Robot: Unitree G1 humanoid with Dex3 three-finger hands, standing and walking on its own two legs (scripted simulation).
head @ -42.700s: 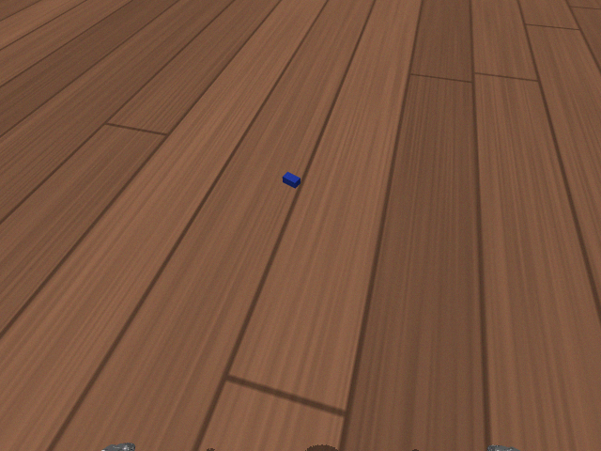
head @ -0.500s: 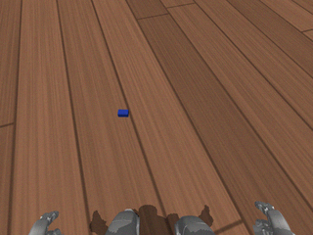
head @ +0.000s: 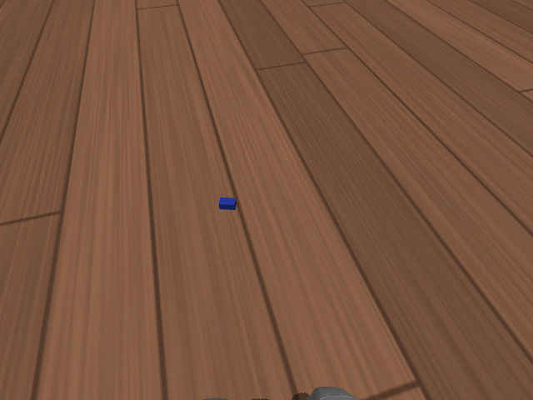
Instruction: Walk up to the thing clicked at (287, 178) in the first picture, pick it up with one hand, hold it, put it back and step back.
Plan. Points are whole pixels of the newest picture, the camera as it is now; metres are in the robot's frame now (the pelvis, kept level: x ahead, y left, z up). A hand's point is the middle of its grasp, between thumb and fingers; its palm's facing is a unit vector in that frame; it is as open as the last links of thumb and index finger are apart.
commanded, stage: step back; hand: left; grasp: from above
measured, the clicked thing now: (227, 203) +1.03 +0.22 -0.74
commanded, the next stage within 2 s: stand in 0.72 s
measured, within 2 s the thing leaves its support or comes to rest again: neither
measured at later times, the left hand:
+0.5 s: hand out of the picture +0.11 +0.28 -0.15, palm faces +0.03 -0.94 -0.35, open 7.4 cm
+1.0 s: hand out of the picture +0.12 +0.26 -0.14, palm faces +0.00 -0.95 -0.33, open 7.4 cm
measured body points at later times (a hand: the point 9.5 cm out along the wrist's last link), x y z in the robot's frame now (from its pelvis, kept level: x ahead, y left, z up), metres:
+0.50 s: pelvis +0.03 +0.01 +0.01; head +0.05 +0.02 +0.46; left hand +0.11 +0.32 -0.12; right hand +0.12 -0.28 -0.12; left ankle +0.01 +0.13 -0.73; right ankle +0.02 -0.12 -0.73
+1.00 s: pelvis +0.03 +0.01 +0.02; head +0.04 +0.02 +0.47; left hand +0.12 +0.31 -0.11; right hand +0.13 -0.28 -0.11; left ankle +0.01 +0.13 -0.73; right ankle +0.02 -0.12 -0.73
